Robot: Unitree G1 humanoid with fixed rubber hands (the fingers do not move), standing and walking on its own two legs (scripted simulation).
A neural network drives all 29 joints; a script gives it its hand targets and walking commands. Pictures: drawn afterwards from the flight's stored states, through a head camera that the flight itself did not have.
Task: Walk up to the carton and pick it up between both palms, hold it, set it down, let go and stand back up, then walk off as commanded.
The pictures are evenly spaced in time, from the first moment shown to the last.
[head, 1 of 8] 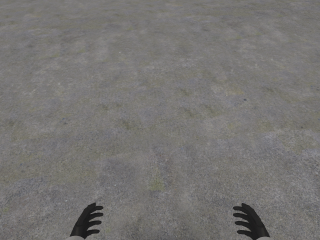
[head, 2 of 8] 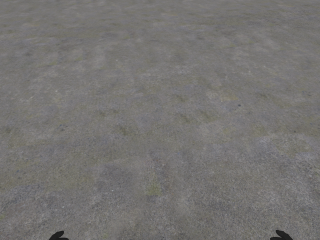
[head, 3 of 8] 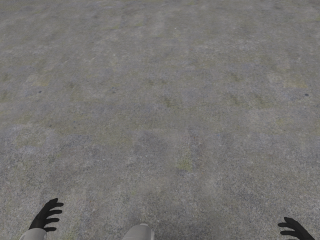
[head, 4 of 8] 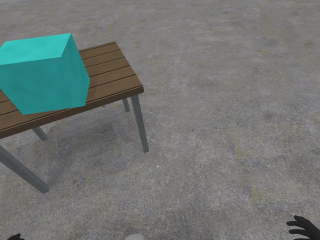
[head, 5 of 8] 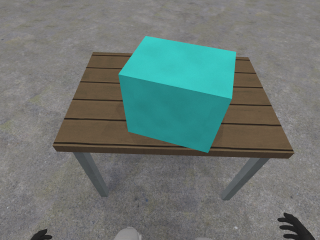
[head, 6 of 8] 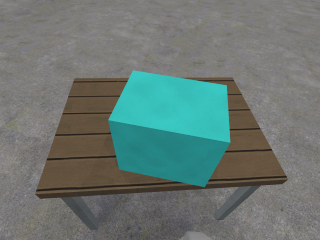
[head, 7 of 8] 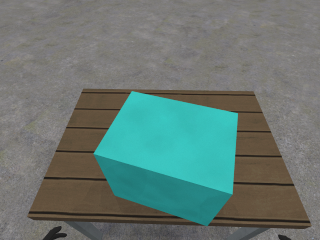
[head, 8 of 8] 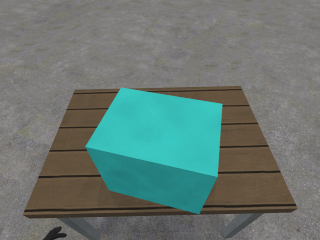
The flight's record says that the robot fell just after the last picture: no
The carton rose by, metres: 0.00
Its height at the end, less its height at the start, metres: +0.00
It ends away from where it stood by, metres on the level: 0.00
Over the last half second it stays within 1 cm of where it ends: yes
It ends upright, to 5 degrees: yes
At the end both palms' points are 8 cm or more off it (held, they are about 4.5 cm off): yes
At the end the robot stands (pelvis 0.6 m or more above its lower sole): yes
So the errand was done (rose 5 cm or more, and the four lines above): no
